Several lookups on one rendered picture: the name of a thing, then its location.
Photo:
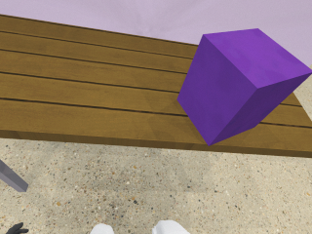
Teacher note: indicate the robot left thigh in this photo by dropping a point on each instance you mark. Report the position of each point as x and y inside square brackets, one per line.
[102, 229]

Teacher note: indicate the left robot hand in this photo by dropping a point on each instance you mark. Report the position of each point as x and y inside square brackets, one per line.
[17, 229]

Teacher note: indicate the robot right thigh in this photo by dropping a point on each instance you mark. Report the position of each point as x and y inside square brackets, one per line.
[168, 227]

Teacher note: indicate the table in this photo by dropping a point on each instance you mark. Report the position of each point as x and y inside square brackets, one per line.
[68, 83]

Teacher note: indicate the robot thigh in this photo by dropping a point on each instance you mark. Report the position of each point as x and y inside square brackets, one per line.
[168, 227]
[102, 229]

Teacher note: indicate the carton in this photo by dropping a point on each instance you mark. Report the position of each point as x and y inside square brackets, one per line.
[235, 80]

